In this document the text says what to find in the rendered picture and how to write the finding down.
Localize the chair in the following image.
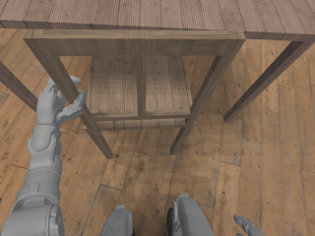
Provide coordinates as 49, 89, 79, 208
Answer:
23, 29, 246, 158

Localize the robot left forearm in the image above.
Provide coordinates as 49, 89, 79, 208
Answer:
0, 124, 63, 236

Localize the right robot hand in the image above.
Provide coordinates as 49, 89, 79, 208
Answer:
233, 214, 265, 236

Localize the left robot hand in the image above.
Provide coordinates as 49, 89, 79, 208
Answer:
36, 75, 88, 129

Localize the robot right shin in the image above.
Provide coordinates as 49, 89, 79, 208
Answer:
171, 193, 189, 236

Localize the table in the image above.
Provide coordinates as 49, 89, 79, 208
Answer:
0, 0, 315, 123

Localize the robot left upper arm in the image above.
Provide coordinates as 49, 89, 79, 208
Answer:
3, 204, 65, 236

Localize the right robot thigh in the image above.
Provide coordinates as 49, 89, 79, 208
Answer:
172, 198, 215, 236

